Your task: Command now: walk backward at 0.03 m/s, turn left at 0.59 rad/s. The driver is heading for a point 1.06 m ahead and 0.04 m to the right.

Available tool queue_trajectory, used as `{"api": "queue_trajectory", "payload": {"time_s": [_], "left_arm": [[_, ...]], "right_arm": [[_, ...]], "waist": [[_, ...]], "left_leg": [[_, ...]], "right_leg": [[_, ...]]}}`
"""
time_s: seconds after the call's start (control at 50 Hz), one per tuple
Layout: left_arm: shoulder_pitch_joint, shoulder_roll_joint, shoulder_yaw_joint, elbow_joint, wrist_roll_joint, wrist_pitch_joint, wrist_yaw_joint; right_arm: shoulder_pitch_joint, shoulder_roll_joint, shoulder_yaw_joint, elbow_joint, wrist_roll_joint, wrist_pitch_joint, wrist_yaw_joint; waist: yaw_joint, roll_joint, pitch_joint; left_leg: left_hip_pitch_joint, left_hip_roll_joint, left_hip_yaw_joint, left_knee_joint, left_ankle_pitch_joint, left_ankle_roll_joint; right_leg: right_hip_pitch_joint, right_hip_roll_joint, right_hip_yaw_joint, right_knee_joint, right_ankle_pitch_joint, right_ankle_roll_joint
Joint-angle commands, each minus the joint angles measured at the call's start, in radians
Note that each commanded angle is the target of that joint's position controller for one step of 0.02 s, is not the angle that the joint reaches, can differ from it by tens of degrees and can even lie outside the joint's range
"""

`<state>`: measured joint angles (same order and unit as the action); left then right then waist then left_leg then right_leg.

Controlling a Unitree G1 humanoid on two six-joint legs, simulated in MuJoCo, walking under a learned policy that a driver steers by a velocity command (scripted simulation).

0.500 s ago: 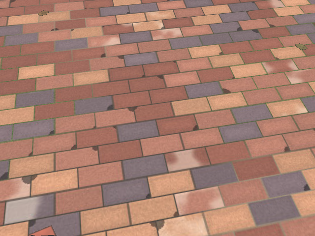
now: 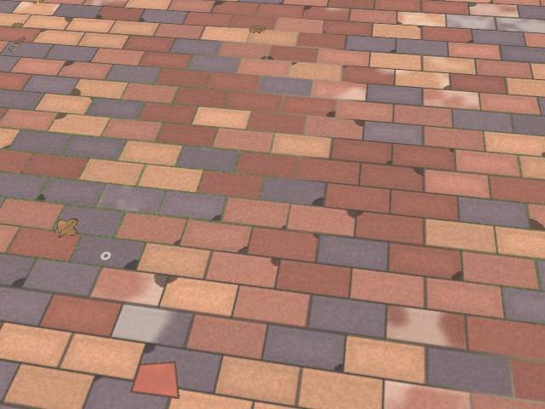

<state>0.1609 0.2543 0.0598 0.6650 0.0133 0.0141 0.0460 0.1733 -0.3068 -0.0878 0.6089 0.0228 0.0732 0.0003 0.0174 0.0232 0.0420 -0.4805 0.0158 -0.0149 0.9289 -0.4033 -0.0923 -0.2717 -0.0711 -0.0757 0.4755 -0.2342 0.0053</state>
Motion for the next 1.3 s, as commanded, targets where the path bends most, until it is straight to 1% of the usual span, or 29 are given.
{"api": "queue_trajectory", "payload": {"time_s": [0.02,0.08,0.1,0.12,0.14,0.16,0.2,0.24,0.4,0.5,0.58,0.6,0.62,0.64,0.66,0.74,0.82,0.9,0.94,0.96,1.02,1.06,1.12,1.16,1.22,1.24,1.26,1.28,1.3], "left_arm": [[-0.005,0.213,0.065,-0.049,-0.013,-0.008,-0.005],[-0.024,0.193,0.063,-0.033,-0.044,-0.012,-0.006],[0.039,0.161,0.057,-0.007,-0.043,-0.02,-0.009],[0.056,0.112,0.043,-0.035,0.009,-0.024,-0.015],[-0.031,0.117,0.039,-0.061,0.018,-0.023,-0.006],[-0.066,0.16,0.053,-0.055,0.001,-0.014,-0.002],[-0.03,0.144,0.055,-0.008,-0.015,0.008,0.015],[0.002,0.147,0.059,0.008,-0.008,0.022,0.024],[0.037,0.125,0.04,0.023,-0.03,0.046,0.036],[0.087,0.117,0.03,0.043,-0.028,0.033,0.002],[0.201,0.08,0.023,0.116,-0.015,0.019,-0.026],[0.209,0.11,0.023,0.109,0.001,0.014,-0.028],[0.187,0.176,0.03,0.086,0.015,0.009,-0.027],[0.116,0.196,0.03,0.057,0.062,-0.009,-0.036],[0.044,0.184,0.026,0.046,0.063,-0.029,-0.032],[-0.027,0.049,-0.022,0.058,-0.001,-0.059,-0.015],[0.062,0.092,-0.016,0.098,-0.007,-0.04,-0.009],[0.099,0.121,-0.008,0.134,-0.025,-0.028,-0.019],[0.143,0.121,-0.006,0.136,-0.005,-0.055,-0.042],[0.098,0.116,-0.007,0.139,-0.008,-0.06,-0.044],[0.006,0.079,-0.015,0.141,-0.01,-0.041,-0.036],[0.025,0.102,-0.006,0.159,-0.013,-0.023,-0.027],[0.057,0.158,0.008,0.163,-0.029,-0.027,-0.019],[0.074,0.188,0.02,0.176,-0.034,-0.042,-0.019],[-0.072,0.156,0.009,0.133,-0.048,-0.045,-0.03],[-0.094,0.114,-0.003,0.12,-0.044,-0.05,-0.034],[-0.111,0.042,-0.023,0.091,-0.041,-0.063,-0.041],[-0.149,0.091,-0.01,0.055,-0.058,-0.081,-0.036],[-0.113,0.124,-0.001,0.066,-0.073,-0.093,-0.039]], "right_arm": [[-0.052,-0.072,-0.016,-0.105,0.0,-0.016,0.012],[0.046,-0.073,-0.028,-0.071,-0.001,-0.015,0.02],[0.058,-0.109,-0.039,-0.07,-0.002,-0.02,0.013],[0.079,-0.242,-0.071,-0.094,-0.013,-0.025,-0.003],[0.084,-0.265,-0.066,-0.102,-0.052,-0.037,0.002],[0.088,-0.224,-0.053,-0.095,-0.061,-0.051,0.009],[-0.025,-0.165,-0.036,-0.084,-0.033,-0.057,-0.002],[-0.067,-0.136,-0.017,-0.076,-0.015,-0.047,-0.015],[-0.067,-0.118,0.009,-0.027,-0.037,-0.04,-0.049],[-0.071,-0.136,0.0,0.009,-0.028,-0.031,-0.045],[-0.026,-0.11,0.002,0.069,-0.001,-0.025,-0.048],[0.011,-0.082,0.007,0.088,-0.013,-0.031,-0.044],[-0.008,-0.043,0.012,0.067,-0.033,-0.046,-0.037],[-0.11,-0.114,-0.018,0.048,-0.019,-0.057,-0.041],[-0.113,-0.138,-0.033,0.065,-0.007,-0.055,-0.045],[0.027,-0.056,-0.022,0.174,-0.024,-0.03,-0.054],[-0.05,-0.006,0.009,0.169,-0.015,-0.047,-0.044],[0.036,-0.055,0.008,0.214,-0.015,-0.054,-0.041],[0.074,-0.152,-0.009,0.237,-0.02,-0.049,-0.05],[0.093,-0.113,-0.007,0.261,-0.014,-0.047,-0.044],[0.059,-0.052,0.011,0.278,-0.031,-0.05,-0.044],[0.082,-0.049,0.01,0.302,-0.021,-0.055,-0.05],[0.032,-0.039,0.015,0.269,-0.007,-0.09,-0.048],[0.035,-0.016,0.021,0.27,-0.002,-0.119,-0.03],[0.199,0.003,0.021,0.347,0.002,-0.142,-0.007],[0.283,-0.025,0.012,0.385,-0.006,-0.146,-0.005],[0.377,-0.116,-0.008,0.402,-0.01,-0.155,-0.007],[0.37,-0.164,-0.011,0.388,-0.028,-0.171,0.008],[0.286,-0.119,0.005,0.362,-0.03,-0.184,0.006]], "waist": [[0.024,-0.242,-0.129],[-0.034,-0.211,-0.143],[-0.027,-0.121,-0.145],[0.005,0.184,-0.167],[-0.054,0.315,-0.2],[-0.088,0.185,-0.232],[-0.029,0.098,-0.16],[-0.002,0.105,-0.168],[-0.03,0.134,-0.177],[-0.054,0.201,-0.131],[-0.023,0.118,-0.069],[-0.033,0.009,-0.069],[-0.045,-0.229,-0.061],[0.013,-0.254,0.001],[-0.017,-0.206,0.039],[-0.061,-0.18,0.029],[0.016,-0.17,-0.013],[-0.005,-0.139,-0.015],[0.039,0.006,-0.077],[0.003,0.03,-0.103],[-0.012,0.02,-0.051],[-0.008,-0.022,-0.034],[0.007,-0.137,0.087],[-0.005,-0.204,0.099],[-0.116,-0.154,0.09],[-0.14,-0.058,0.07],[-0.149,0.188,0.026],[-0.15,0.236,0.084],[-0.099,0.139,0.127]], "left_leg": [[0.027,-0.007,0.063,-0.148,0.0,0.019],[0.189,-0.034,0.092,-0.456,0.234,0.083],[0.311,-0.014,0.022,-0.555,0.474,0.118],[0.51,0.244,-0.312,-0.51,1.007,0.222],[0.463,0.416,-0.471,-0.503,1.229,0.443],[0.432,0.373,-0.404,-0.511,1.127,0.455],[0.386,0.245,-0.265,-0.499,0.934,0.332],[0.336,0.212,-0.227,-0.494,0.953,0.312],[0.361,0.231,-0.293,-0.553,0.63,0.332],[0.274,0.198,-0.356,-0.632,0.127,0.3],[0.146,0.126,-0.317,-0.596,-0.036,0.213],[0.05,0.064,-0.24,-0.475,-0.074,0.153],[-0.035,-0.079,-0.069,-0.293,-0.119,0.084],[0.01,-0.065,-0.097,-0.145,-0.166,0.063],[0.03,-0.064,-0.13,-0.016,-0.106,0.064],[0.024,-0.043,-0.148,0.086,0.024,0.01],[0.099,0.013,-0.047,-0.235,0.016,-0.023],[0.289,0.013,-0.036,-0.594,0.293,0.014],[0.431,0.068,-0.085,-0.489,0.561,0.065],[0.388,0.044,-0.065,-0.482,0.461,0.085],[0.339,0.036,-0.07,-0.529,0.365,0.072],[0.294,-0.015,-0.013,-0.487,0.053,0.083],[0.1,-0.027,0.023,-0.357,-0.13,0.114],[0.115,-0.001,0.032,-0.238,-0.021,0.127],[0.405,-0.023,0.065,-0.435,0.019,0.178],[0.508,0.026,-0.036,-0.523,0.012,0.19],[0.595,0.24,-0.414,-0.719,-0.261,0.275],[0.546,0.379,-0.715,-0.844,-0.391,0.384],[0.522,0.379,-0.683,-0.841,-0.39,0.385]], "right_leg": [[0.178,-0.236,0.142,-0.076,0.501,-0.218],[0.159,-0.213,0.08,0.054,0.578,-0.153],[0.067,-0.162,0.016,0.144,0.426,-0.075],[-0.226,-0.049,-0.071,0.413,-0.087,0.034],[-0.377,0.067,0.034,0.669,-0.487,0.081],[-0.369,0.051,0.128,0.795,-0.473,0.077],[-0.389,0.049,0.144,0.816,-0.329,0.072],[-0.331,0.075,0.13,0.862,-0.253,0.092],[-0.243,0.096,0.14,0.694,-0.222,0.101],[-0.054,0.076,0.091,0.323,-0.253,0.066],[0.123,0.107,0.034,-0.064,-0.052,-0.022],[0.188,-0.002,0.164,-0.105,-0.059,-0.062],[0.118,-0.226,0.392,-0.17,0.056,-0.17],[-0.113,-0.32,0.503,-0.258,-0.002,-0.275],[-0.135,-0.256,0.444,-0.273,-0.064,-0.255],[0.009,-0.126,0.273,-0.207,0.124,-0.173],[0.162,-0.108,0.26,-0.138,0.25,-0.173],[0.146,-0.097,0.283,-0.096,0.353,-0.146],[0.078,-0.03,0.223,-0.096,0.349,-0.095],[0.124,0.012,0.16,-0.087,0.283,-0.073],[0.098,0.027,0.138,-0.079,0.151,-0.064],[0.069,0.044,0.141,-0.107,-0.227,-0.086],[0.004,-0.101,0.358,-0.235,-0.62,-0.172],[-0.034,-0.21,0.499,-0.315,-0.632,-0.229],[-0.219,-0.112,0.321,-0.216,-0.495,-0.163],[-0.289,-0.033,0.215,-0.038,-0.396,-0.116],[-0.42,0.088,0.042,0.313,-0.272,-0.039],[-0.551,0.1,0.102,0.499,-0.345,-0.047],[-0.599,0.04,0.165,0.603,-0.27,-0.062]]}}
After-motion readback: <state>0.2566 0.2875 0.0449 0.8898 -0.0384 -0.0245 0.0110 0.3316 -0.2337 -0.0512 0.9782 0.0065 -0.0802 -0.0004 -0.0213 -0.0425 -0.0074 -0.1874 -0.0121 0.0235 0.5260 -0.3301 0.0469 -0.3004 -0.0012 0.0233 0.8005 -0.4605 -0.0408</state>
